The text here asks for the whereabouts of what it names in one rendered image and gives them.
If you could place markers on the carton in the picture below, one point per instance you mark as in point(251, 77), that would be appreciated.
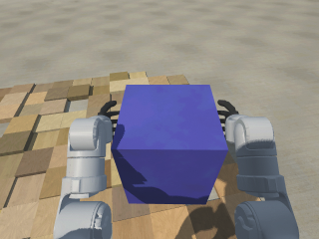
point(168, 144)

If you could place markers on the right robot upper arm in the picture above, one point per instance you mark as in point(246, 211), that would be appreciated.
point(264, 219)

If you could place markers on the robot right forearm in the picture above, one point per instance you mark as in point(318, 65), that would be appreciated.
point(255, 149)

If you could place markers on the robot left hand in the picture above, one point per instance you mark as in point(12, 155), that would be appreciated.
point(104, 112)

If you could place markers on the left robot upper arm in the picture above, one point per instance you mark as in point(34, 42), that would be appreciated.
point(84, 220)

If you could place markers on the robot right hand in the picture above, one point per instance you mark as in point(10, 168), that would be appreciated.
point(228, 106)

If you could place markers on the robot left forearm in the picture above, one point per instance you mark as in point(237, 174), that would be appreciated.
point(86, 152)

